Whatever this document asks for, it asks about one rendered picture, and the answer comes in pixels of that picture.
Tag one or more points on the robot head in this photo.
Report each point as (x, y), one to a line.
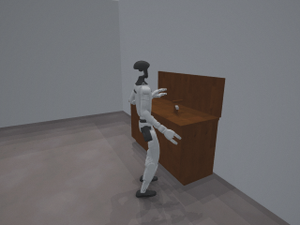
(142, 66)

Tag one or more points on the right robot forearm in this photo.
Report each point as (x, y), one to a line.
(151, 120)

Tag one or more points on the robot right upper arm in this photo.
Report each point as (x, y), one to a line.
(145, 94)

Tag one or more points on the right robot hand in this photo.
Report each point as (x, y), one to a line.
(169, 135)

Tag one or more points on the robot left shin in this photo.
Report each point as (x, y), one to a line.
(147, 157)

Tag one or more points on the counter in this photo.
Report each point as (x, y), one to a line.
(200, 100)

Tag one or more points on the robot left upper arm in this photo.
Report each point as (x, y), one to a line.
(132, 98)

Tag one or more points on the left robot hand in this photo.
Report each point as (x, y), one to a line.
(156, 93)

